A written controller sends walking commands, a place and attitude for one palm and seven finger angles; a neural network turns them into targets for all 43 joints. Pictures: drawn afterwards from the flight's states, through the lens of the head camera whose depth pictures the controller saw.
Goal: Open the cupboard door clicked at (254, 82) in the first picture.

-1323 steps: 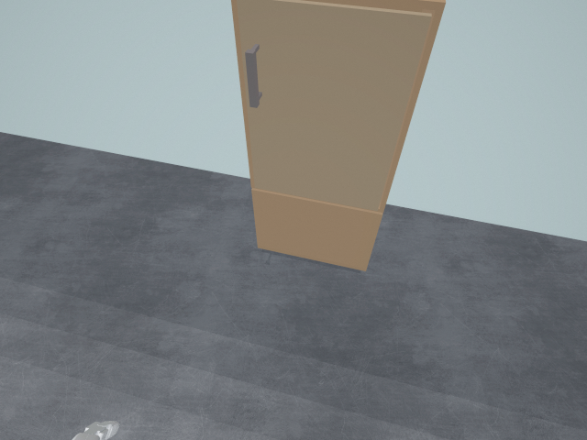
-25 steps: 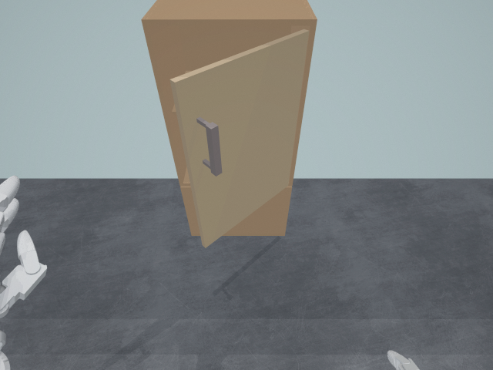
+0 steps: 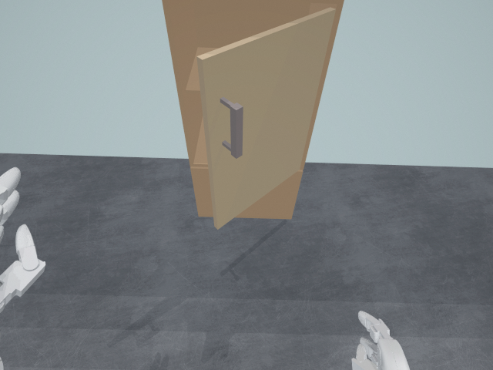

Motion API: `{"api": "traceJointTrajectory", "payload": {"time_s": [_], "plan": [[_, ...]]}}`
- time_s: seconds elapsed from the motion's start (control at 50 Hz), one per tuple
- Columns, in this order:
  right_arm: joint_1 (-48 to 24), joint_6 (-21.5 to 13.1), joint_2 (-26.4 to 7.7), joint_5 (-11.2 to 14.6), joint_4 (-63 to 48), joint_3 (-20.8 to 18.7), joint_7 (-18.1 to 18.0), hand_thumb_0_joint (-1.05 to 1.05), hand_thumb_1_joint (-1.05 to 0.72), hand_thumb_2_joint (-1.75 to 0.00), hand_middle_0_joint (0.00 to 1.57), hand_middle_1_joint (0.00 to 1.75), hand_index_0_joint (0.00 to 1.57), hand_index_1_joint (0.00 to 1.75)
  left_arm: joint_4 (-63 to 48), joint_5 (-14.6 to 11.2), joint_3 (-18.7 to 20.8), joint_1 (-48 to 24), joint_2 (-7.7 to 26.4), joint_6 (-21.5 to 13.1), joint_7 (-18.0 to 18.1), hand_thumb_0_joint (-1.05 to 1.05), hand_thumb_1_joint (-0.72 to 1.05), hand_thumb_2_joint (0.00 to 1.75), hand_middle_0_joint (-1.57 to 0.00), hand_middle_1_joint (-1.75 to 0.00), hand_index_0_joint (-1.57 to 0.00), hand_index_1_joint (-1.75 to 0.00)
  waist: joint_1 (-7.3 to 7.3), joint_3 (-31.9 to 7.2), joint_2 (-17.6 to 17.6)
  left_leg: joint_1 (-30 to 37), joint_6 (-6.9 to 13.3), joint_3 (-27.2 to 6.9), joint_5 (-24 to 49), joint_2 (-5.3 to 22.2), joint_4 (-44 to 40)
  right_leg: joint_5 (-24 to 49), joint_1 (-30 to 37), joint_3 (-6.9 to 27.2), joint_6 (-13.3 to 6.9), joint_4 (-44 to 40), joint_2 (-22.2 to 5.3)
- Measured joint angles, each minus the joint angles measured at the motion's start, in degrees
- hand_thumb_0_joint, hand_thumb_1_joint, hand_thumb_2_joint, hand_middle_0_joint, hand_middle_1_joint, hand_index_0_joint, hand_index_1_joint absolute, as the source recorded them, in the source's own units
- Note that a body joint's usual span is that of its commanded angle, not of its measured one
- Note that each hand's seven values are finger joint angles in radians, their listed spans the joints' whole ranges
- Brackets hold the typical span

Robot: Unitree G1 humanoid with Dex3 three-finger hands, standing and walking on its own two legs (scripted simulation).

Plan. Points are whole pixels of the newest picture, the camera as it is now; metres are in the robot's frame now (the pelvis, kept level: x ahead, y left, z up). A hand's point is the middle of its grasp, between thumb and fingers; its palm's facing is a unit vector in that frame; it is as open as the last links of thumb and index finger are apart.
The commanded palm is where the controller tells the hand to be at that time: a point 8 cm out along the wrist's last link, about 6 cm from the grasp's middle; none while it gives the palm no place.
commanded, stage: stop stepping back and stand still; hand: left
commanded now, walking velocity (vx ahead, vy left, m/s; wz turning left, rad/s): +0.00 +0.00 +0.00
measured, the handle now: (231, 128) +0.61 +0.09 +0.04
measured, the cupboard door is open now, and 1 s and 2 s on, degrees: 44 44 44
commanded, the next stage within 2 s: let the arm hang, fingers relaxed in 0.34 s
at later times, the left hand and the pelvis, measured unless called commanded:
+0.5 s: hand (51, 283) +0.20 +0.28 +0.09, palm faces +0.30 -0.80 -0.51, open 7.4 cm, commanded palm none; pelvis -0.01 +0.01 +0.00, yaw +2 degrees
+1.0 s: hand out of the picture -0.04 +0.19 -0.17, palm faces +0.05 -0.97 -0.24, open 7.2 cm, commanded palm none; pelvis -0.01 -0.01 +0.00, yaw +3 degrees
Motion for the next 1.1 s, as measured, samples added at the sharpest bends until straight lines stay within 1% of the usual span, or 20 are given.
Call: {"api": "traceJointTrajectory", "payload": {"time_s": [0.22,0.44,0.46,0.48,0.52,0.56,0.58,0.64,0.7,0.72,0.74,0.76,0.8,0.88,0.98,1.1], "plan": [[0.94,0.21,-1.11,0.12,0.52,-1.06,-0.37,0.02,-0.9,-0.9,0.2,0.3,0.21,0.3,0.3,-0.02,0.33,0.78,0.47,-0.42,0.2,0.02,0.89,0.9,-0.21,-0.3,-0.21,-0.3,-0.92,0.27,0.23,-0.38,0.73,0.07,1.02,-0.61,-1.0,1.54,0.09,0.07,0.72,-1.89,-0.53],[0.42,0.07,-1.12,0.03,0.41,-1.26,-0.58,0.02,-0.9,-0.9,0.2,0.3,0.2,0.3,0.48,0.13,0.1,1.11,0.33,-0.83,0.29,0.02,0.89,0.9,-0.21,-0.3,-0.21,-0.3,-0.65,0.34,0.93,-0.68,0.78,-0.13,1.39,-0.69,-1.35,1.91,-0.01,-0.12,0.76,-2.45,-0.59],[0.1,-1.44,-1.52,0.24,1.91,-1.65,0.47,0.02,-0.9,-0.9,0.2,0.3,0.2,0.3,3.53,0.58,-1.25,-0.35,0.69,-2.01,-0.21,0.01,0.89,0.9,-0.21,-0.3,-0.21,-0.3,-0.62,-0.23,1.42,-1.81,0.79,-0.5,1.2,-0.73,-0.46,1.71,-0.84,-0.5,0.74,-1.79,-0.69],[-0.58,-1.76,-2.45,0.26,3.86,-1.97,1.79,0.02,-0.9,-0.9,0.2,0.3,0.2,0.3,8.85,1.28,-3.66,-3.28,1.0,-1.54,-1.66,0.01,0.89,0.9,-0.2,-0.3,-0.21,-0.3,-0.36,-0.83,2.11,-3.08,0.87,-0.91,0.91,-1.0,0.74,1.16,-2.0,-0.92,0.74,-0.42,-1.03],[-2.63,0.71,-4.58,-0.13,7.54,-1.93,3.6,0.01,-0.9,-0.9,0.2,0.3,0.2,0.3,22.53,2.41,-8.98,-9.69,0.48,3.0,-4.61,0.01,0.9,0.9,-0.2,-0.3,-0.2,-0.3,-0.01,-1.77,3.44,-5.06,1.19,-1.3,0.33,-1.72,2.75,-0.33,-4.36,-1.27,0.75,2.9,-1.9],[-4.79,3.43,-5.91,-0.67,10.49,-1.69,4.4,0.01,-0.9,-0.9,0.2,0.3,0.21,0.3,37.28,3.15,-13.41,-14.54,-1.15,7.69,-6.51,0.0,0.9,0.9,-0.2,-0.3,-0.2,-0.3,-0.35,-1.77,4.25,-6.04,1.41,-1.14,-0.23,-2.14,4.28,-1.6,-5.96,-1.06,0.76,5.69,-2.45],[-5.52,4.42,-6.18,-0.86,11.59,-1.67,4.6,0.01,-0.9,-0.9,0.2,0.3,0.21,0.3,44.11,3.44,-15.31,-16.13,-2.13,9.48,-7.18,0.0,0.9,0.9,-0.2,-0.3,-0.2,-0.3,-0.68,-1.49,4.34,-6.18,1.39,-0.97,-0.46,-2.17,4.79,-1.96,-6.33,-0.86,0.81,6.56,-2.51],[-5.89,6.39,-6.0,-1.16,13.96,-1.69,4.7,0.01,-0.9,-0.9,0.2,0.3,0.21,0.3,60.49,3.69,-19.93,-18.24,-5.49,12.73,-8.36,0.01,0.91,0.9,-0.19,-0.29,-0.2,-0.3,-1.93,-0.21,3.21,-5.78,0.99,-0.66,-0.76,-1.97,5.29,-2.57,-6.39,-0.53,0.31,7.73,-2.33],[-4.25,7.73,-5.29,-1.39,16.5,-1.65,4.38,0.01,-0.9,-0.9,0.2,0.3,0.2,0.3,71.67,3.35,-22.94,-18.24,-9.32,13.81,-8.7,0.01,0.91,0.9,-0.2,-0.29,-0.2,-0.3,-2.6,1.38,1.21,-4.83,0.5,-0.9,-0.55,-1.57,4.74,-2.38,-5.37,-0.77,-0.09,7.09,-1.9],[-3.45,8.06,-4.99,-1.43,17.6,-1.59,4.21,0.01,-0.9,-0.9,0.2,0.3,0.2,0.3,74.56,3.18,-23.58,-17.99,-10.56,13.85,-8.75,0.01,0.91,0.9,-0.2,-0.29,-0.2,-0.3,-2.59,1.81,0.58,-4.5,0.36,-1.03,-0.39,-1.41,4.37,-2.17,-4.94,-0.91,-0.19,6.57,-1.72],[-2.53,8.34,-4.6,-1.44,18.79,-1.55,4.01,0.01,-0.9,-0.9,0.2,0.3,0.2,0.3,76.97,2.9,-23.4,-17.71,-11.55,13.71,-8.26,0.01,0.92,0.9,-0.2,-0.29,-0.2,-0.3,-2.47,2.16,0.03,-4.24,0.22,-1.25,-0.19,-1.22,3.97,-1.89,-4.5,-1.14,-0.3,5.91,-1.51],[-1.49,8.6,-4.11,-1.41,20.0,-1.5,3.81,0.01,-0.91,-0.9,0.2,0.3,0.2,0.3,78.85,2.7,-22.52,-17.6,-11.61,13.41,-7.43,0.01,0.95,0.89,-0.2,-0.3,-0.21,-0.3,-2.17,2.49,-0.44,-4.04,0.04,-1.59,0.04,-1.02,3.58,-1.58,-4.03,-1.49,-0.46,5.16,-1.28],[0.49,9.14,-3.18,-1.48,22.41,-1.43,3.52,0.01,-0.91,-0.9,0.2,0.3,0.2,0.3,81.92,2.57,-22.07,-17.16,-10.97,12.89,-7.46,0.0,0.99,0.89,-0.21,-0.3,-0.21,-0.3,-1.55,2.9,-0.9,-3.67,-0.28,-2.22,0.5,-0.67,2.79,-0.94,-3.12,-2.14,-0.78,3.63,-0.86],[3.53,9.8,-1.77,-1.36,26.19,-1.52,3.17,0.01,-0.91,-0.9,0.2,0.3,0.2,0.3,86.63,2.28,-21.84,-15.85,-10.08,12.21,-7.8,0.0,0.98,0.89,-0.21,-0.3,-0.21,-0.3,-0.84,3.16,-0.25,-2.91,-0.59,-2.95,1.05,-0.32,1.57,-0.05,-1.66,-2.9,-1.09,1.33,-0.4],[5.34,9.7,-0.28,-1.19,28.45,-1.66,2.94,0.01,-0.91,-0.9,0.2,0.3,0.2,0.3,90.29,2.06,-21.39,-14.81,-9.56,11.94,-7.62,0.01,0.94,0.9,-0.2,-0.3,-0.2,-0.3,-0.86,3.03,1.01,-1.81,-0.6,-3.02,1.38,-0.34,0.44,0.27,-0.54,-2.97,-1.13,0.19,-0.35],[5.29,9.21,1.09,-1.2,29.04,-1.66,2.77,0.01,-0.91,-0.9,0.2,0.3,0.2,0.3,91.4,2.0,-21.06,-15.43,-9.88,11.69,-7.24,0.01,0.92,0.9,-0.2,-0.29,-0.2,-0.3,-1.06,2.2,2.07,-0.89,-0.5,-2.66,1.5,-0.54,-0.36,0.14,-0.04,-2.62,-1.0,0.08,-0.53]]}}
